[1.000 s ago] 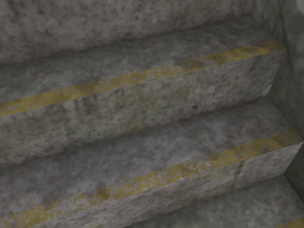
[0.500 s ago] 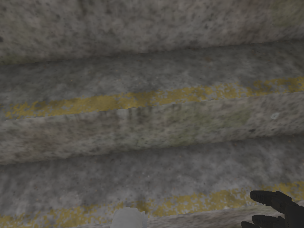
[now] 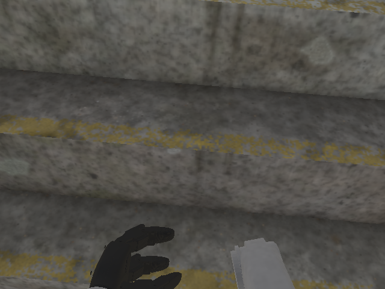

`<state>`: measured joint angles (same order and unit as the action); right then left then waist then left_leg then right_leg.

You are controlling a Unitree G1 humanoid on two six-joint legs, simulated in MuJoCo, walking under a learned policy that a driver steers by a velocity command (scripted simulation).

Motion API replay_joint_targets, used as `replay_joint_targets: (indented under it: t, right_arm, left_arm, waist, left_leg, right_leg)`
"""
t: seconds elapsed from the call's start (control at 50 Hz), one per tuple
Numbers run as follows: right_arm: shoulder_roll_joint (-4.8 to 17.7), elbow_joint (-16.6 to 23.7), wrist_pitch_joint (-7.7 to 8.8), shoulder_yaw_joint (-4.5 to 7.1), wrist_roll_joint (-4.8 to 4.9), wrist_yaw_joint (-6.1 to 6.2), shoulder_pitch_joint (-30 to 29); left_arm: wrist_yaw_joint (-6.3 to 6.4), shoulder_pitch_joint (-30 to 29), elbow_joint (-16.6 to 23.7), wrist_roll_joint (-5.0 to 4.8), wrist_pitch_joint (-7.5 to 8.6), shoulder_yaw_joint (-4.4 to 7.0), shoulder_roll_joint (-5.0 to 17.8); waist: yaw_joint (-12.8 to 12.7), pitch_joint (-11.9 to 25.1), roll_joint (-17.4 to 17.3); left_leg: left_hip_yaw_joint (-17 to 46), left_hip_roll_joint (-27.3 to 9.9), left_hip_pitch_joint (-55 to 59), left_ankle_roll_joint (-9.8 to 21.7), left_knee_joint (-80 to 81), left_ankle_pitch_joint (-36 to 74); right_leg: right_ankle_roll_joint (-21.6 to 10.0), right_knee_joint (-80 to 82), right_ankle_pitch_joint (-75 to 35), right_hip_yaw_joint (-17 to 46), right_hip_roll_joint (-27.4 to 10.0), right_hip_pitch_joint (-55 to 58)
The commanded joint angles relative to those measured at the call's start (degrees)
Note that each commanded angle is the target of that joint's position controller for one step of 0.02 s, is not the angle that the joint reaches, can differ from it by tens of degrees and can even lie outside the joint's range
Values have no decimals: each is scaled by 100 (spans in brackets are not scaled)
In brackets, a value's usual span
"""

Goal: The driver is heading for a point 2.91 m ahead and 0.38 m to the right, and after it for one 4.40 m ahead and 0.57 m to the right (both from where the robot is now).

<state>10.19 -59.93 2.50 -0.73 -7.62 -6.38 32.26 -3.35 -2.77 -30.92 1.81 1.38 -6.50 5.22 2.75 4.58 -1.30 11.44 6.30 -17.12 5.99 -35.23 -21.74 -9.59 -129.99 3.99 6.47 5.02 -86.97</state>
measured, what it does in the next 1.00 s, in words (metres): climbs: right foot 0.22 m higher, then left foot 0.22 m higher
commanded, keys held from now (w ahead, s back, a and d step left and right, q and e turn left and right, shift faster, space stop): w+q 0.10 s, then w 0.46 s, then w+e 0.44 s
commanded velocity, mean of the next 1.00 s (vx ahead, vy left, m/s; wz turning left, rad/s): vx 0.50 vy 0.00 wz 0.05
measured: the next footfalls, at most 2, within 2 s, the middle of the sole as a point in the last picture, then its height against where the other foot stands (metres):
right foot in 0.12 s outside the picture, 0.22 m higher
left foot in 0.56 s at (96, 242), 0.22 m higher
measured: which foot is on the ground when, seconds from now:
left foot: down 0.00-0.14, up 0.16-0.54, down 0.56-1.00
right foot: up 0.00-0.10, down 0.12-0.58, up 0.60-1.00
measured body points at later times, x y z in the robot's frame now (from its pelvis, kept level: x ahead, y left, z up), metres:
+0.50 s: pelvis +0.28 +0.03 +0.22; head +0.28 +0.04 +0.67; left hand +0.12 +0.18 +0.07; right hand +0.62 -0.05 +0.23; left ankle +0.39 +0.19 -0.23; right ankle +0.16 -0.13 -0.51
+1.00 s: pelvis +0.51 +0.11 +0.46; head +0.52 +0.12 +0.91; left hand +0.79 +0.24 +0.40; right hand +0.32 -0.05 +0.33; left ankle +0.44 +0.22 -0.29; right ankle +0.60 -0.01 +0.03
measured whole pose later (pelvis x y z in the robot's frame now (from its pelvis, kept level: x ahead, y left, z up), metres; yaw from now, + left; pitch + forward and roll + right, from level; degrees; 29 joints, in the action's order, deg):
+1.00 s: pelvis +0.51 +0.11 +0.46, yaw -3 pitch +11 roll -1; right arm 6.8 -70.3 2.4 -2.4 -6.7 -5.4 35.3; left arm -5.8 -6.4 -40.7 -0.1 -2.8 -4.3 7.3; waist 3.2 11.5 -1.3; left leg -8.9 -3.6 -12.7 2.2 -13.9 -12.0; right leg -14.6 -115.6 11.7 -2.7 -3.3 -85.7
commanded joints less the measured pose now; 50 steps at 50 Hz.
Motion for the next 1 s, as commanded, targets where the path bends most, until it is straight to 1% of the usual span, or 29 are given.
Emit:
replay_joint_targets:
  t: [0.02,0.06,0.1,0.14,0.16,0.18,0.2,0.24,0.28,0.3,0.34,0.36,0.42,0.48,0.5,0.54,0.56,0.58,0.6,0.62,0.64,0.7,0.72,0.74,0.76,0.82,0.92,0.96,1.0]
  right_arm:
    - [682,149,187,-16,205,-113,-699]
    - [885,-152,152,-23,396,-189,148]
    - [1398,-108,408,207,741,-283,218]
    - [1408,-301,313,363,445,-529,233]
    - [1726,619,657,723,1071,611,-669]
    - [1071,744,669,576,782,682,-1731]
    - [391,1469,580,437,399,667,-2648]
    - [-1019,2392,357,21,462,629,-3106]
    - [-890,2373,236,-76,513,670,-2372]
    - [298,2071,-73,-10,755,267,-2224]
    - [206,2495,-159,-7,447,161,-2642]
    - [223,2721,-213,-66,450,153,-3193]
    - [-338,2628,-196,-408,582,255,-4096]
    - [147,3745,-409,-429,614,451,-6318]
    - [-92,3966,-733,-654,640,250,-6651]
    - [312,3217,-867,-419,1086,-48,-4473]
    - [862,2690,-834,-142,922,18,-3166]
    - [739,1823,-206,150,366,511,-1255]
    - [1106,1561,-176,340,370,827,-859]
    - [1205,1429,-196,464,574,944,-1563]
    - [1126,1261,-115,461,767,868,-2427]
    - [29,264,155,329,651,841,-2703]
    - [-242,-53,238,307,662,848,-1851]
    - [-296,186,53,-6,692,443,-1874]
    - [-399,33,11,-34,607,383,-1401]
    - [-358,-290,31,-102,459,345,-745]
    - [-389,-521,143,-213,-7,269,-423]
    - [-42,-147,210,-170,-85,157,-1123]
    - [1169,-521,170,59,336,-151,-842]
  left_arm:
    - [-77,-1323,698,-109,-304,159,458]
    - [-233,-1707,763,-124,-687,101,244]
    - [-285,-706,421,-34,-912,417,851]
    - [-214,974,-263,70,-1075,610,1048]
    - [230,3241,-1428,12,-336,925,1635]
    - [685,3157,-1967,-158,-284,981,1567]
    - [852,2502,-2169,-120,-235,985,1377]
    - [800,1898,-2703,79,-62,880,593]
    - [643,1661,-2958,153,202,681,-194]
    - [14,790,-2439,281,251,354,-612]
    - [-70,496,-2276,119,351,700,488]
    - [-37,1233,-2614,179,302,808,870]
    - [25,3833,-3586,800,187,561,413]
    - [-221,4062,-3742,614,303,666,692]
    - [-589,3330,-3651,328,299,847,1297]
    - [-860,2601,-3299,29,625,1025,2243]
    - [-836,2136,-2948,-185,735,1117,2334]
    - [-33,3063,-2811,-625,971,1182,1697]
    - [142,2828,-2784,-688,1009,1148,1569]
    - [189,2273,-2569,-303,964,1246,1389]
    - [215,1706,-1900,-6,863,1160,693]
    - [259,1470,-978,185,654,727,-424]
    - [291,1438,-1157,313,703,739,-132]
    - [-208,1665,-1462,-138,227,782,554]
    - [-312,1576,-1486,-12,111,850,730]
    - [-293,1211,-1458,89,15,593,383]
    - [-374,36,-994,-144,-147,180,-88]
    - [-202,-1155,-458,-280,-221,340,666]
    - [-250,-1870,58,-213,-775,205,897]
  waist:
    - [-657,-224,-637]
    - [-463,335,-855]
    - [-759,1231,-1564]
    - [-1193,1981,-630]
    - [-1701,3443,345]
    - [-1761,2331,2420]
    - [-1386,1026,1258]
    - [-503,-834,437]
    - [171,-1107,-224]
    - [78,-928,-1071]
    - [429,-29,380]
    - [206,62,213]
    - [-593,-174,79]
    - [-552,141,386]
    - [-108,225,738]
    - [873,1299,1482]
    - [1351,2044,1146]
    - [623,2551,-185]
    - [1034,2514,-1451]
    - [838,2455,-1611]
    - [276,1651,-1219]
    - [-714,-69,-291]
    - [-219,-20,310]
    - [-195,447,61]
    - [-119,900,58]
    - [-296,1323,207]
    - [-606,376,177]
    - [-567,505,-2]
    - [-776,716,-1016]
  left_leg:
    - [1066,-1073,-3462,1575,2616,2740]
    - [1136,-1660,-2666,1762,2718,6479]
    - [1100,-2191,466,1986,1688,13593]
    - [626,-2110,1143,1694,-818,15521]
    - [-311,-962,-205,60,-2719,10949]
    - [-607,25,-2172,-27,-5173,3496]
    - [-38,59,-3286,-48,-7813,2063]
    - [699,91,-5110,324,-9448,1184]
    - [481,-41,-5313,423,-9307,1032]
    - [589,-253,-5842,1117,-7181,1282]
    - [-243,-387,-4478,960,-7640,-54]
    - [-218,-465,-5176,1020,-8020,-280]
    - [1,-390,-8933,1291,-9609,-425]
    - [-1297,-1071,-7264,1291,-6382,-783]
    - [-1647,-862,-4165,951,-4848,-1591]
    - [-1978,-89,-1133,487,-4870,1485]
    - [-1895,148,-782,505,-2694,1451]
    - [-11,-689,1010,955,-2829,-1152]
    - [2629,-1703,1136,1142,-618,-1332]
    - [3742,-2073,268,1264,777,-2157]
    - [3138,-2071,-340,881,855,-2508]
    - [1118,-1791,-1187,287,285,-1268]
    - [782,-1385,140,161,206,254]
    - [1053,-2003,537,902,639,3595]
    - [1123,-2181,1338,1098,617,4558]
    - [313,-2127,1672,1130,1052,4031]
    - [-662,-2130,487,776,2260,1537]
    - [-1775,-1647,-1264,640,3057,2355]
    - [-1482,-2141,-2146,1522,3991,6347]
  right_leg:
    - [281,1383,579,-1656,-453,2638]
    - [445,3339,1926,-1894,-5,3697]
    - [588,5580,2243,-2307,563,3974]
    - [110,7438,1644,-1172,385,5644]
    - [-714,7560,4619,1297,-737,9054]
    - [-1141,9676,5198,3859,-1618,8119]
    - [-1027,10267,5332,4230,-1730,7059]
    - [-601,10170,4408,2972,-1840,6039]
    - [-37,10573,2870,1547,-1571,5975]
    - [-272,10603,1488,613,-1310,5863]
    - [-571,11390,526,362,-1441,5174]
    - [-663,11513,686,543,-1646,5735]
    - [-537,11313,409,752,-2015,8952]
    - [-212,12077,-1423,-168,-1532,7746]
    - [-658,13284,-3125,-272,-1860,5414]
    - [-660,12242,-9979,-477,-2240,5415]
    - [-419,10976,-10417,-661,-2127,7016]
    - [77,8543,-7434,-730,-1427,6622]
    - [214,6179,-4718,-694,-536,5654]
    - [314,2851,-1125,-7,35,5346]
    - [352,1354,-932,438,25,4388]
    - [-94,349,-968,604,9,2523]
    - [-51,915,-805,472,32,2557]
    - [-438,868,-128,1054,143,1127]
    - [-473,741,268,953,107,937]
    - [-562,482,538,441,-188,266]
    - [-1049,-1134,393,-286,-812,-850]
    - [-791,1711,135,-967,-1107,1395]
    - [-302,3646,2326,-1607,-450,3833]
